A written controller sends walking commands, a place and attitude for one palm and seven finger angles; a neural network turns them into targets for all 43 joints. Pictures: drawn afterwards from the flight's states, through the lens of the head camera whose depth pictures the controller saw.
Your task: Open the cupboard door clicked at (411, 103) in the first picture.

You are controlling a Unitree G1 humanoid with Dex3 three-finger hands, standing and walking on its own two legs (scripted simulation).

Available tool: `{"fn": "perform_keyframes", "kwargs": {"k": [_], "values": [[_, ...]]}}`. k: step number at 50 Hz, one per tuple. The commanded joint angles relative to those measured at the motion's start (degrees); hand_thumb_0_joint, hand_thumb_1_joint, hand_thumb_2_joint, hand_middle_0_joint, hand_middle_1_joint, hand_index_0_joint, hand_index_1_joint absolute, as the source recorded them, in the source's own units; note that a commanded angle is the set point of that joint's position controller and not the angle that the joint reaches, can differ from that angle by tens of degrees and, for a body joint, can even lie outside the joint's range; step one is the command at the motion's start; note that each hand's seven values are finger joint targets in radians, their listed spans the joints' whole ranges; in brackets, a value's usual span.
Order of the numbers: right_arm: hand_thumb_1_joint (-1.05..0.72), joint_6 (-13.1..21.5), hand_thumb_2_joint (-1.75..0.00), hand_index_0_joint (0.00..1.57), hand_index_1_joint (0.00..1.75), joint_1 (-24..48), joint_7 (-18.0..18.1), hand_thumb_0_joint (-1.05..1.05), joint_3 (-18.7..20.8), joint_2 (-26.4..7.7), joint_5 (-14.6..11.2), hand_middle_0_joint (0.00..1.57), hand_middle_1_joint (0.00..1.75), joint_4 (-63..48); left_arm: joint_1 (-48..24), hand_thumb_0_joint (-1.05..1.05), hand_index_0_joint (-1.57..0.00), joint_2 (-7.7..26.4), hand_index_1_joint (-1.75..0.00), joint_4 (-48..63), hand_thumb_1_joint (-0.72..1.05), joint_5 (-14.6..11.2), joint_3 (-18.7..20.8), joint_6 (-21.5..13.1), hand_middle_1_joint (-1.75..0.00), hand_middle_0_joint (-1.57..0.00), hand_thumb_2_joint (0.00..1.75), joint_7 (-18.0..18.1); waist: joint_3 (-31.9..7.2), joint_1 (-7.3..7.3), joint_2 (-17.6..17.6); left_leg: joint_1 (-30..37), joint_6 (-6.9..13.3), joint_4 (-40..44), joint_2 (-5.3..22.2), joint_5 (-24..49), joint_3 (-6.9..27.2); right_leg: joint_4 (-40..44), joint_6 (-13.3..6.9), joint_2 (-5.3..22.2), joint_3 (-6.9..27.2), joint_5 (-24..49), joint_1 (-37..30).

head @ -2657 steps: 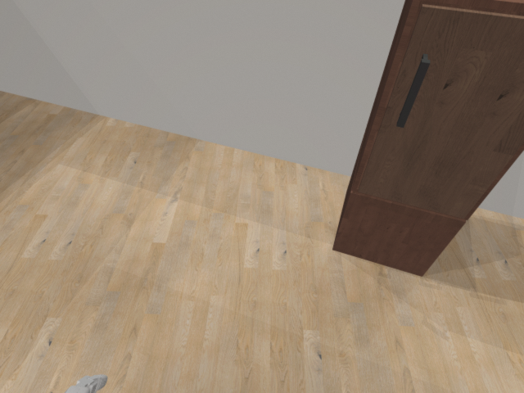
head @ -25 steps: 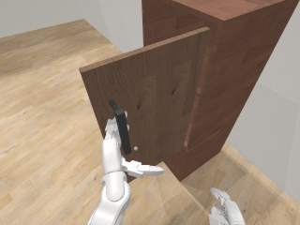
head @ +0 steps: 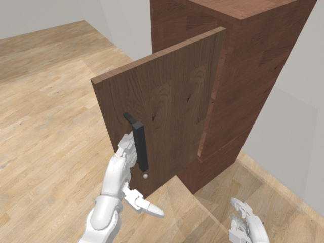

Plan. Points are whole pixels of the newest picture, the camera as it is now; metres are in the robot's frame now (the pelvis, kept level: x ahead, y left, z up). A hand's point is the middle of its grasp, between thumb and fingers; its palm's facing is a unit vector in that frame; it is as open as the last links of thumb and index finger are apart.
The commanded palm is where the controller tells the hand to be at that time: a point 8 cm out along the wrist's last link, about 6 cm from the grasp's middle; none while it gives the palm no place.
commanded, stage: slide the hand sideways off the handle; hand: left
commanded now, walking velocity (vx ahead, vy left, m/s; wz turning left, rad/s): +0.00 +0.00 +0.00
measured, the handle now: (136, 144) +0.32 +0.08 +0.10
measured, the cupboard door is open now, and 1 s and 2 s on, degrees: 93 93 93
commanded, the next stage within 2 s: draw the hand back to the body in 0.76 s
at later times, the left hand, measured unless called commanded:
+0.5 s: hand (118, 195) +0.21 +0.11 +0.08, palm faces -0.08 -1.00 -0.05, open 16.2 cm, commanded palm +0.18 +0.17 +0.09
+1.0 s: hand (96, 206) +0.18 +0.14 +0.09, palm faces -0.11 -0.99 -0.05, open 16.3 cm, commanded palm +0.15 +0.20 +0.11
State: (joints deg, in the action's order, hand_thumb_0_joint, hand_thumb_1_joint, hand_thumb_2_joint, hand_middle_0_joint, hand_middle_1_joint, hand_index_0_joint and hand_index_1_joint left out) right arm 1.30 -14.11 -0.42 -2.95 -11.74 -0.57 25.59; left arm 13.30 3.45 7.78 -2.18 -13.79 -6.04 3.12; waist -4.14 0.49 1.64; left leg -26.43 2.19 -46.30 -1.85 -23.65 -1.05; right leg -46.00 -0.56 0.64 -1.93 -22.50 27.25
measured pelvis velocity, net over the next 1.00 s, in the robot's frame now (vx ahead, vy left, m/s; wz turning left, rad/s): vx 0.00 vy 0.00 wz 0.02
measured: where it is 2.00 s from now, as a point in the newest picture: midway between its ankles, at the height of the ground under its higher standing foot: outside the picture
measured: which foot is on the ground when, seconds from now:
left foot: down 0.00-1.00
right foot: down 0.00-1.00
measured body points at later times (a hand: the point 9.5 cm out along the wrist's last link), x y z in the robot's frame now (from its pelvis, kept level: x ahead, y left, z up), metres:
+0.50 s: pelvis +0.02 -0.03 -0.01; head +0.03 -0.04 +0.44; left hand +0.20 +0.16 +0.09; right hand +0.20 -0.25 -0.07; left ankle +0.00 +0.09 -0.71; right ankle +0.01 -0.12 -0.71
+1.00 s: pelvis +0.00 +0.00 -0.01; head +0.01 -0.01 +0.44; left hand +0.18 +0.19 +0.09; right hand +0.20 -0.22 -0.07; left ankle +0.00 +0.09 -0.71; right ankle +0.01 -0.12 -0.71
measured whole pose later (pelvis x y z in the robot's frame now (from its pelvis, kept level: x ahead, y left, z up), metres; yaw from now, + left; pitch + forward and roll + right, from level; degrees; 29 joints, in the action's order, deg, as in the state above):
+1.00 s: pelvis +0.00 +0.00 -0.01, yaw +1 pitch +6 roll -2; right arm 8.0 -14.9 2.7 -2.1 -12.9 -2.5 24.5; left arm 32.5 13.7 21.4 -13.5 1.7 -11.5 -13.0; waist -6.4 -0.3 2.9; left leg -33.1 1.7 -54.1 -0.6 -27.1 1.3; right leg -50.7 -1.0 -0.5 -4.4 -24.9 32.0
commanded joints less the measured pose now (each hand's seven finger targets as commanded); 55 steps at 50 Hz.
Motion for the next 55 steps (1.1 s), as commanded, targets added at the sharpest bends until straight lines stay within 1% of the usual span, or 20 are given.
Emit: {"fn": "perform_keyframes", "kwargs": {"k": [1, 6, 9, 11, 14, 18, 19, 21, 24, 28, 29, 32, 36, 38, 41, 42, 46, 48, 51, 55], "values": [[-0.9, 3.0, -0.9, 0.2, 0.3, 5.9, -0.2, 0.0, 2.6, -5.6, -0.1, 0.2, 0.3, -10.6, -1.1, 0.0, -0.15, 3.2, -0.3, 17.1, -0.5, 0.4, 4.0, -5.1, -0.3, -0.15, 0.3, -0.7, -8.6, -1.49, -3.1, 3.3, -1.2, 7.8, 1.9, 11.0, 2.5, 5.5, -2.0, -1.1, -1.0, 10.6, -4.3], [-0.9, 3.5, -0.9, 0.2, 0.3, 5.8, 0.7, 0.0, 2.3, -5.9, -0.4, 0.2, 0.3, -10.7, 0.4, 0.0, -0.15, 5.0, -0.3, 20.3, -0.5, -2.5, 6.8, -5.1, -0.3, -0.15, 0.3, -3.0, -5.8, -0.22, -2.8, 1.5, -0.9, 6.8, 1.6, 8.1, 2.3, 6.6, -1.4, -1.3, -0.5, 9.0, -3.0], [-0.9, 4.5, -0.9, 0.2, 0.3, 5.3, 1.0, 0.0, 2.4, -6.0, -0.5, 0.2, 0.3, -10.9, 4.3, 0.0, -0.15, 5.6, -0.3, 22.4, -0.5, -3.9, 7.8, -6.1, -0.3, -0.15, 0.3, -4.5, -7.1, -0.25, -2.4, 1.5, -0.7, 5.7, 1.4, 9.8, 2.2, 6.2, -1.2, -1.4, -0.4, 11.1, -3.5], [-0.9, 5.1, -0.9, 0.2, 0.3, 4.3, 1.3, 0.0, 2.7, -6.2, -0.5, 0.2, 0.3, -10.7, 8.0, 0.0, -0.15, 7.4, -0.3, 23.5, -0.5, -4.9, 10.2, -6.8, -0.3, -0.15, 0.3, -5.6, -8.9, -0.52, -2.5, 1.4, -0.7, 4.6, 1.2, 12.0, 1.8, 5.6, -1.0, -1.4, -0.1, 14.6, -4.7], [-0.9, 5.6, -0.9, 0.2, 0.3, 3.8, 1.5, 0.0, 2.8, -6.5, -0.5, 0.2, 0.3, -10.3, 9.8, 0.0, -0.15, 8.8, -0.3, 22.7, -0.5, -5.8, 12.1, -7.3, -0.3, -0.15, 0.3, -7.4, -7.3, 0.06, -3.6, -0.5, -0.7, 3.6, 1.0, 11.8, 1.7, 5.7, -0.6, -1.2, 0.5, 15.2, -4.1], [-0.9, 6.3, -0.9, 0.2, 0.3, 3.3, 1.7, 0.0, 3.3, -6.7, -0.7, 0.2, 0.3, -10.6, 16.2, 0.0, -0.15, 10.7, -0.3, 24.0, -0.5, -7.5, 15.3, -8.6, -0.3, -0.15, 0.3, -9.7, -8.9, -0.88, -3.1, -1.6, -0.7, 2.3, 0.7, 13.4, 1.6, 4.9, -0.5, -1.0, 1.3, 18.4, -5.7], [-0.9, 6.5, -0.9, 0.2, 0.3, 3.2, 1.8, 0.0, 3.3, -6.7, -0.9, 0.2, 0.3, -11.0, 16.9, 0.0, -0.15, 10.0, -0.3, 24.5, -0.5, -7.9, 14.5, -8.8, -0.3, -0.15, 0.3, -10.4, -8.4, -0.43, -2.9, -1.8, -0.7, 2.0, 0.7, 13.5, 1.5, 4.8, -0.2, -0.8, 1.2, 19.2, -5.1], [-0.9, 6.6, -0.9, 0.2, 0.3, 3.0, 2.1, 0.0, 3.4, -6.8, -0.9, 0.2, 0.3, -10.7, 17.0, 0.0, -0.15, 11.7, -0.3, 24.4, -0.5, -9.0, 16.9, -9.0, -0.3, -0.15, 0.3, -11.4, -8.2, -0.3, -3.7, -3.2, -0.8, 1.1, 0.5, 12.5, 1.6, 5.0, 0.2, -0.5, 2.2, 19.3, -5.1], [-0.9, 7.2, -0.9, 0.2, 0.3, 3.0, 2.4, 0.0, 3.4, -7.0, -1.0, 0.2, 0.3, -11.0, 16.5, 0.0, -0.15, 11.8, -0.3, 25.2, -0.5, -9.8, 16.8, -9.7, -0.3, -0.15, 0.3, -12.8, -7.0, 0.29, -3.3, -4.3, -0.8, 0.3, 0.4, 11.5, 1.8, 5.3, 0.5, -0.1, 3.0, 17.8, -3.9], [-0.9, 7.6, -0.9, 0.2, 0.3, 2.8, 2.8, 0.0, 3.9, -7.1, -1.2, 0.2, 0.3, -10.6, 19.8, 0.0, -0.15, 14.1, -0.3, 24.7, -0.5, -11.5, 20.6, -10.6, -0.3, -0.15, 0.3, -14.6, -9.6, -0.51, -2.9, -5.0, -0.9, -1.0, 0.2, 12.0, 1.9, 5.0, 0.8, 0.4, 4.1, 19.6, -5.5], [-0.9, 7.6, -0.9, 0.2, 0.3, 2.8, 3.0, 0.0, 4.0, -7.0, -1.3, 0.2, 0.3, -10.5, 20.5, 0.0, -0.15, 14.6, -0.3, 24.2, -0.5, -12.0, 21.8, -10.7, -0.3, -0.15, 0.3, -15.2, -9.9, -0.54, -4.2, -5.4, -1.0, -1.2, 0.3, 12.2, 1.9, 4.9, 1.1, 0.6, 4.3, 20.9, -5.8], [-0.9, 7.6, -0.9, 0.2, 0.3, 3.3, 3.2, 0.0, 4.2, -7.1, -1.7, 0.2, 0.3, -10.3, 22.3, 0.0, -0.15, 15.6, -0.3, 23.0, -0.5, -13.4, 23.9, -11.1, -0.3, -0.15, 0.3, -17.1, -9.2, -0.83, -3.8, -6.4, -1.1, -1.4, 0.2, 11.9, 2.0, 4.9, 1.2, 0.7, 4.5, 20.7, -5.7], [-0.9, 8.3, -0.9, 0.2, 0.3, 3.8, 3.4, 0.0, 4.2, -7.2, -2.1, 0.2, 0.3, -10.3, 22.6, 0.0, -0.15, 15.6, -0.3, 23.9, -0.5, -15.2, 24.1, -11.7, -0.3, -0.15, 0.3, -19.3, -8.6, -0.53, -2.0, -5.8, -1.0, -1.4, 0.3, 11.5, 2.4, 5.0, 1.0, 0.3, 3.7, 18.2, -3.8], [-0.9, 9.1, -0.9, 0.2, 0.3, 4.0, 3.5, 0.0, 4.0, -7.7, -2.1, 0.2, 0.3, -10.4, 20.1, 0.0, -0.15, 14.3, -0.3, 25.3, -0.5, -15.5, 21.4, -12.2, -0.3, -0.15, 0.3, -20.0, -7.5, 0.26, -0.4, -4.8, -0.7, -1.2, 0.5, 11.8, 2.7, 4.8, 0.5, -0.4, 2.7, 16.3, -2.0], [-0.9, 10.3, -0.9, 0.2, 0.3, 3.6, 3.4, 0.0, 4.0, -7.9, -2.2, 0.2, 0.3, -10.5, 18.7, 0.0, -0.15, 12.8, -0.3, 25.5, -0.5, -15.0, 18.6, -12.3, -0.3, -0.15, 0.3, -19.6, -6.6, 0.63, 0.2, -3.8, -0.7, -0.3, 0.8, 9.8, 3.4, 4.1, -0.3, -1.4, 0.4, 10.3, 1.4], [-0.9, 10.6, -0.9, 0.2, 0.3, 3.5, 3.5, 0.0, 4.1, -7.9, -2.1, 0.2, 0.3, -10.7, 18.1, 0.0, -0.15, 13.0, -0.3, 25.6, -0.5, -14.7, 18.3, -12.0, -0.3, -0.15, 0.3, -19.1, -6.3, 0.78, -1.0, -4.1, -0.6, -0.3, 0.9, 8.6, 3.7, 4.1, -0.2, -1.6, 0.2, 8.3, 2.2], [-0.9, 10.3, -0.9, 0.2, 0.3, 4.0, 3.6, 0.0, 3.9, -7.9, -2.1, 0.2, 0.3, -10.8, 16.4, 0.0, -0.15, 15.9, -0.3, 26.6, -0.5, -12.6, 21.3, -10.5, -0.3, -0.15, 0.3, -16.1, -6.0, -0.45, 0.4, -4.3, -0.8, 1.9, 1.2, 4.5, 4.1, 4.3, -0.7, -1.5, -0.4, 1.8, 2.1], [-0.9, 10.1, -0.9, 0.2, 0.3, 4.3, 3.7, 0.0, 3.8, -7.5, -2.1, 0.2, 0.3, -10.9, 16.5, 0.0, -0.15, 17.8, -0.3, 27.9, -0.5, -11.7, 23.2, -9.2, -0.3, -0.15, 0.3, -14.3, -7.4, -1.38, 1.5, -3.5, -0.8, 3.0, 1.5, 4.6, 4.5, 3.9, -1.0, -1.7, -1.0, 2.0, 1.0], [-0.9, 10.0, -0.9, 0.2, 0.3, 4.6, 3.5, 0.0, 3.2, -6.9, -2.4, 0.2, 0.3, -11.8, 18.6, 0.0, -0.15, 15.3, -0.3, 30.2, -0.5, -11.9, 21.5, -7.0, -0.3, -0.15, 0.3, -13.5, -7.4, -1.77, 3.5, -1.9, -1.2, 4.8, 1.8, 5.6, 4.7, 3.7, -1.0, -1.9, -2.2, 3.9, 0.1], [-0.9, 10.2, -0.9, 0.2, 0.3, 4.8, 3.7, 0.0, 2.8, -7.6, -2.6, 0.2, 0.3, -11.1, 17.3, 0.0, -0.15, 15.4, -0.3, 29.4, -0.5, -12.5, 21.5, -3.7, -0.3, -0.15, 0.3, -14.1, -4.4, -0.9, 0.9, -1.7, -1.2, 6.1, 2.2, 5.4, 5.3, 5.2, -0.7, -2.2, -2.7, 4.2, -0.2]]}}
